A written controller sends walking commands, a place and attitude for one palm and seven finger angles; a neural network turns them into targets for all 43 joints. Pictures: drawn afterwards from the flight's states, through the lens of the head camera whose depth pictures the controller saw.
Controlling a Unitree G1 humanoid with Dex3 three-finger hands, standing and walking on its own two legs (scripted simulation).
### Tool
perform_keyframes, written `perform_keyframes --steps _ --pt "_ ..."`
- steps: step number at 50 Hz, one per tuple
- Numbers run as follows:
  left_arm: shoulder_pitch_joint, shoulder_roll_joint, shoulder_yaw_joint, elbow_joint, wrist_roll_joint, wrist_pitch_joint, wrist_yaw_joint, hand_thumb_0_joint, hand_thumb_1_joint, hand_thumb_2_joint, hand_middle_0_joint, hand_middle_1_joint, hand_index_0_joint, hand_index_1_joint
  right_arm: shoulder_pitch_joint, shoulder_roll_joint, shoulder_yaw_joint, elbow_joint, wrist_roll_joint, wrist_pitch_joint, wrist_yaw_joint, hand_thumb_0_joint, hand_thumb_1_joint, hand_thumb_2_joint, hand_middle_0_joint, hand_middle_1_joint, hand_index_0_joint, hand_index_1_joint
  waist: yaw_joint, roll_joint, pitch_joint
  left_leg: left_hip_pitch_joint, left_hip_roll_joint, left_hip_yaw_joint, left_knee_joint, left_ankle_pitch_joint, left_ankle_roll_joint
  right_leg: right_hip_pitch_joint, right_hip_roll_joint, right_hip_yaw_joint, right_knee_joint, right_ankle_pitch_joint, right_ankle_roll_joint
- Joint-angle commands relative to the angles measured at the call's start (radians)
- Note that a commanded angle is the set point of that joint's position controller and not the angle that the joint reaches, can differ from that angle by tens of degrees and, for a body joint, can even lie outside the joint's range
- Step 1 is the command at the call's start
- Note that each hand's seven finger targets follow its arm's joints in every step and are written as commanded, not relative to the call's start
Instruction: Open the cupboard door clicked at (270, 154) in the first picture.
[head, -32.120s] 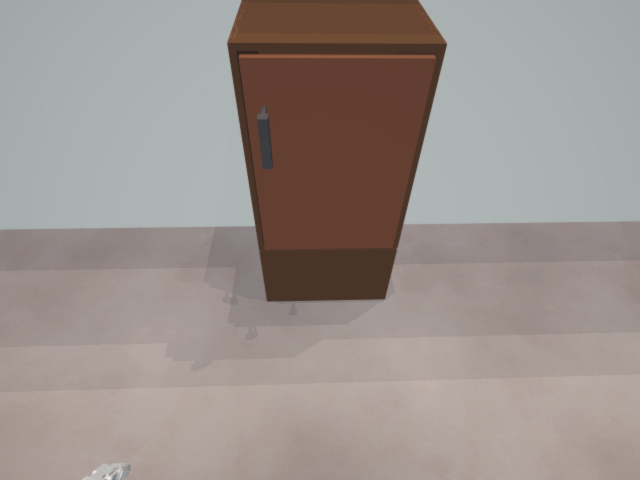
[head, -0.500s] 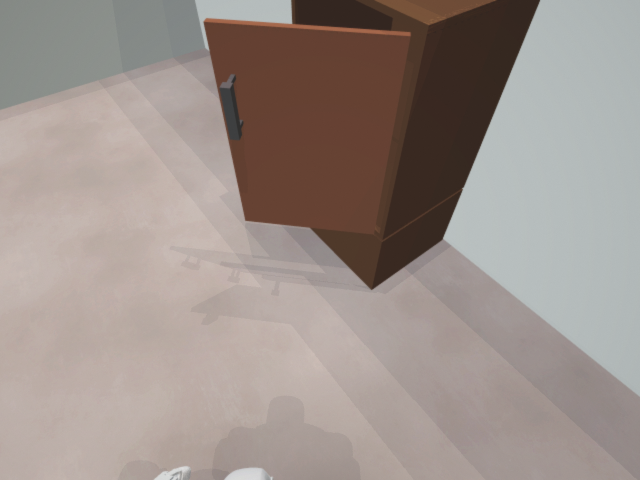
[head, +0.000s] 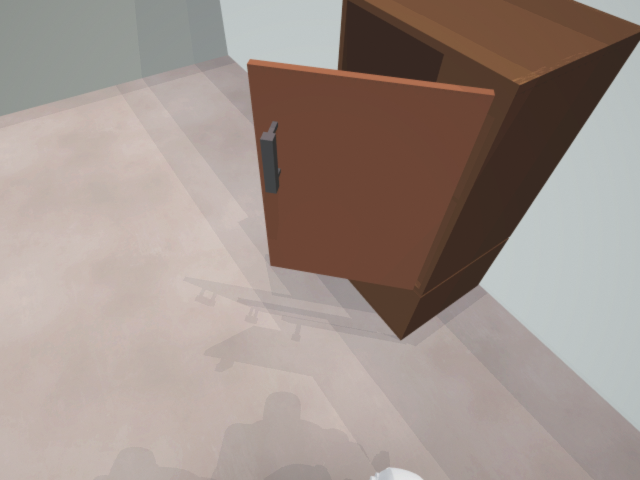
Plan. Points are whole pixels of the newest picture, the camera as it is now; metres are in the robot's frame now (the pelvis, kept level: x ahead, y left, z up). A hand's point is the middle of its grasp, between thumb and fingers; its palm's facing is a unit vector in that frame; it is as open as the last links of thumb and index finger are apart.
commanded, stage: come to a stop and stand still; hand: left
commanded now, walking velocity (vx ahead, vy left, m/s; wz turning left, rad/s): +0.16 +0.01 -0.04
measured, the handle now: (273, 157) +0.67 +0.16 -0.02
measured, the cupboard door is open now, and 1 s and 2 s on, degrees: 45 45 45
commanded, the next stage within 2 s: none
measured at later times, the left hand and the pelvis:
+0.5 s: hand (208, 459) +0.16 +0.18 -0.17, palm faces +0.04 -0.98 -0.18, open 7.3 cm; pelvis +0.07 +0.00 +0.00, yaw +1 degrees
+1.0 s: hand out of the picture +0.06 +0.19 -0.17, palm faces +0.00 -0.98 -0.19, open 7.4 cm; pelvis +0.04 +0.00 +0.01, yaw -1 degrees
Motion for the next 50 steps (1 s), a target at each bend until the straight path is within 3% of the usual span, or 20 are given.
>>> perform_keyframes --steps 1,5,7,9,10,11,13,16,20,24,25,26,27,28,31,34,41,45,48,50 --pt "0.012 0.014 0.006 -0.075 0.001 -0.007 0.002 0.000 0.900 0.900 -0.200 -0.300 -0.200 -0.300 0.119 -0.128 -0.022 0.015 -0.009 0.003 0.007 0.000 -0.900 -0.900 0.200 0.300 0.200 0.300 -0.024 0.125 -0.034 0.010 0.267 -0.140 -0.232 0.289 0.129 0.055 -0.024 -0.004 -0.202 0.071 0.008" --pt "-0.022 0.033 0.007 -0.091 0.003 -0.009 0.000 0.000 0.900 0.900 -0.200 -0.300 -0.200 -0.300 0.116 -0.145 -0.021 0.033 -0.010 0.020 0.008 0.000 -0.900 -0.900 0.200 0.300 0.200 0.300 -0.018 0.117 -0.019 -0.013 0.258 -0.151 -0.175 0.191 0.118 0.188 0.021 -0.039 -0.412 0.112 0.006" --pt "0.043 0.062 0.010 -0.064 0.003 -0.017 0.009 0.000 0.900 0.900 -0.200 -0.300 -0.200 -0.300 0.096 -0.124 -0.010 0.039 -0.001 0.028 0.005 0.000 -0.900 -0.900 0.200 0.300 0.200 0.300 0.020 0.046 -0.044 -0.053 0.177 -0.094 -0.032 0.192 0.038 0.352 0.020 -0.010 -0.599 0.272 0.008" --pt "0.069 0.178 0.015 -0.045 -0.004 -0.033 0.029 0.000 0.900 0.900 -0.200 -0.300 -0.200 -0.300 0.151 -0.065 0.004 0.036 0.015 0.044 0.010 0.000 -0.900 -0.900 0.200 0.300 0.200 0.300 -0.008 -0.231 -0.076 -0.144 0.034 -0.029 0.116 -0.159 -0.070 0.443 -0.250 0.264 -0.714 0.767 -0.104" --pt "0.050 0.197 0.006 -0.053 -0.009 -0.029 0.031 0.000 0.900 0.900 -0.200 -0.300 -0.200 -0.300 0.182 -0.079 0.000 0.052 0.017 0.059 0.006 0.000 -0.900 -0.900 0.200 0.300 0.200 0.300 -0.019 -0.182 -0.114 -0.063 0.034 -0.053 0.196 -0.330 -0.079 0.395 -0.314 0.266 -0.743 0.855 -0.172" --pt "0.001 0.189 0.006 -0.064 -0.005 -0.025 0.038 0.000 0.900 0.900 -0.200 -0.300 -0.200 -0.300 0.185 -0.062 -0.002 0.064 0.022 0.070 0.004 0.000 -0.900 -0.900 0.200 0.300 0.200 0.300 -0.033 -0.139 -0.112 -0.041 0.039 -0.079 0.233 -0.336 -0.077 0.354 -0.294 0.241 -0.715 0.922 -0.192" --pt "-0.035 0.179 0.011 -0.067 -0.007 -0.017 0.055 0.000 0.900 0.900 -0.200 -0.300 -0.200 -0.300 0.187 -0.080 -0.008 0.083 0.023 0.092 -0.003 0.000 -0.900 -0.900 0.200 0.300 0.200 0.300 -0.029 -0.210 -0.134 -0.093 0.044 -0.099 0.297 -0.326 -0.084 0.427 -0.269 0.199 -0.656 1.122 -0.199" --pt "-0.030 0.203 0.030 -0.071 -0.005 -0.003 0.064 0.000 0.900 0.900 -0.200 -0.300 -0.200 -0.300 0.145 -0.080 -0.014 0.069 0.022 0.107 -0.002 0.000 -0.900 -0.900 0.200 0.300 0.200 0.300 -0.007 -0.096 -0.148 -0.164 0.018 -0.092 0.325 -0.325 -0.102 0.517 -0.278 0.170 -0.623 1.264 -0.211" --pt "-0.080 0.212 0.045 -0.093 -0.002 0.014 0.063 0.000 0.900 0.900 -0.200 -0.300 -0.200 -0.300 0.129 -0.067 -0.024 0.049 0.018 0.120 0.004 0.000 -0.900 -0.900 0.200 0.300 0.200 0.300 -0.016 -0.094 -0.152 -0.121 0.000 -0.083 0.287 -0.233 -0.110 0.450 -0.247 0.127 -0.638 1.075 -0.193" --pt "-0.145 0.186 0.042 -0.111 0.002 0.029 0.057 0.000 0.900 0.900 -0.200 -0.300 -0.200 -0.300 0.182 -0.063 -0.032 0.046 0.014 0.119 0.011 0.000 -0.900 -0.900 0.200 0.300 0.200 0.300 -0.063 -0.146 -0.119 0.040 0.017 -0.081 0.054 -0.017 -0.094 0.263 -0.185 0.091 -0.624 0.609 -0.116" --pt "-0.139 0.160 0.035 -0.121 -0.005 0.036 0.053 0.000 0.900 0.900 -0.200 -0.300 -0.200 -0.300 0.195 -0.090 -0.035 0.047 0.009 0.113 0.013 0.000 -0.900 -0.900 0.200 0.300 0.200 0.300 -0.068 -0.057 -0.114 0.116 0.055 -0.104 -0.031 0.080 -0.078 0.181 -0.138 0.068 -0.572 0.409 -0.071" --pt "-0.111 0.106 0.025 -0.132 -0.011 0.049 0.048 0.000 0.900 0.900 -0.200 -0.300 -0.200 -0.300 0.175 -0.156 -0.042 0.024 -0.002 0.101 0.012 0.000 -0.900 -0.900 0.200 0.300 0.200 0.300 -0.054 0.190 -0.095 0.078 0.228 -0.330 -0.133 0.172 -0.006 0.089 -0.014 -0.004 -0.459 0.063 -0.003" --pt "-0.117 0.075 0.020 -0.144 -0.015 0.059 0.051 0.000 0.900 0.900 -0.200 -0.300 -0.200 -0.300 0.146 -0.211 -0.053 -0.008 -0.013 0.100 0.003 0.000 -0.900 -0.900 0.200 0.300 0.200 0.300 -0.066 0.318 -0.064 -0.063 0.364 -0.470 -0.229 0.197 0.098 0.098 0.063 0.017 -0.271 -0.182 0.018" --pt "-0.113 0.091 0.025 -0.149 -0.012 0.065 0.049 0.000 0.900 0.900 -0.200 -0.300 -0.200 -0.300 0.092 -0.213 -0.047 -0.028 -0.016 0.099 -0.003 0.000 -0.900 -0.900 0.200 0.300 0.200 0.300 -0.056 0.251 -0.049 -0.169 0.378 -0.444 -0.249 0.047 0.150 0.157 0.054 0.094 -0.146 -0.185 0.001" --pt "-0.065 0.102 0.033 -0.101 0.001 0.070 0.032 0.000 0.900 0.900 -0.200 -0.300 -0.200 -0.300 0.011 -0.159 -0.022 -0.042 -0.015 0.080 -0.015 0.000 -0.900 -0.900 0.200 0.300 0.200 0.300 -0.019 0.174 0.009 -0.159 0.283 -0.383 -0.279 -0.167 0.098 0.078 0.059 0.129 -0.051 -0.055 0.003" --pt "-0.043 0.099 0.027 -0.082 -0.001 0.052 0.023 0.000 0.900 0.900 -0.200 -0.300 -0.200 -0.300 0.046 -0.157 -0.024 -0.029 -0.009 0.069 -0.017 0.000 -0.900 -0.900 0.200 0.300 0.200 0.300 -0.035 0.117 -0.040 0.007 0.271 -0.344 -0.259 -0.070 0.090 0.026 0.054 0.112 -0.099 -0.014 0.020" --pt "-0.059 0.094 0.017 -0.090 -0.004 0.049 0.017 0.000 0.900 0.900 -0.200 -0.300 -0.200 -0.300 0.159 -0.193 -0.045 0.022 -0.008 0.065 -0.021 0.000 -0.900 -0.900 0.200 0.300 0.200 0.300 -0.091 0.150 -0.117 0.206 0.320 -0.344 -0.204 0.222 0.110 0.029 0.042 0.081 -0.236 -0.081 0.033" --pt "-0.050 0.078 0.013 -0.088 -0.004 0.055 0.012 0.000 0.900 0.900 -0.200 -0.300 -0.200 -0.300 0.144 -0.210 -0.053 0.027 -0.012 0.074 -0.014 0.000 -0.900 -0.900 0.200 0.300 0.200 0.300 -0.091 0.201 -0.089 0.097 0.302 -0.335 -0.231 0.040 0.102 0.126 0.051 0.050 -0.336 -0.105 0.016" --pt "0.025 0.064 0.011 -0.055 -0.007 0.053 0.015 0.000 0.900 0.900 -0.200 -0.300 -0.200 -0.300 0.105 -0.207 -0.056 0.029 -0.011 0.080 -0.007 0.000 -0.900 -0.900 0.200 0.300 0.200 0.300 -0.056 0.204 -0.082 0.000 0.253 -0.301 -0.243 -0.102 0.069 0.256 0.076 0.005 -0.505 -0.031 0.000" --pt "0.082 0.078 0.011 -0.030 -0.006 0.041 0.021 0.000 0.900 0.900 -0.200 -0.300 -0.200 -0.300 0.090 -0.181 -0.053 0.036 0.000 0.082 -0.003 0.000 -0.900 -0.900 0.200 0.300 0.200 0.300 -0.027 0.134 -0.076 -0.075 0.182 -0.227 -0.184 -0.115 0.012 0.392 0.070 0.006 -0.719 0.115 -0.009"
